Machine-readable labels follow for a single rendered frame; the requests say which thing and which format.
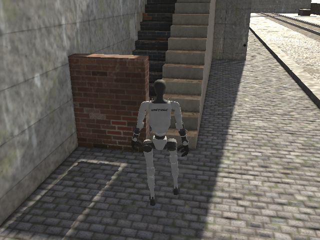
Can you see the robot left upper arm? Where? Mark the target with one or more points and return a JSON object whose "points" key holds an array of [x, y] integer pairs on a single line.
{"points": [[141, 114]]}

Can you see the robot left forearm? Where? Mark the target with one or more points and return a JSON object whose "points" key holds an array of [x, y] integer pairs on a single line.
{"points": [[136, 133]]}

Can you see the right robot hand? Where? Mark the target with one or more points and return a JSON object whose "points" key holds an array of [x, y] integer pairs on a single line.
{"points": [[186, 149]]}

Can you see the robot right upper arm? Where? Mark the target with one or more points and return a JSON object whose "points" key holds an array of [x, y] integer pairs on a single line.
{"points": [[177, 113]]}

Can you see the robot right forearm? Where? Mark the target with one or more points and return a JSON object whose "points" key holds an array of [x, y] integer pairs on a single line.
{"points": [[183, 135]]}

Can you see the left robot hand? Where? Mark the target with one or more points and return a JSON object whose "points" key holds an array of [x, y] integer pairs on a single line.
{"points": [[138, 142]]}

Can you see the right robot shin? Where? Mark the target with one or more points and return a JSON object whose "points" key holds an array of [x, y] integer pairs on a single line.
{"points": [[175, 172]]}

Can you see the right robot thigh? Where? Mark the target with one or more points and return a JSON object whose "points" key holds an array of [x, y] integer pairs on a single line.
{"points": [[171, 146]]}

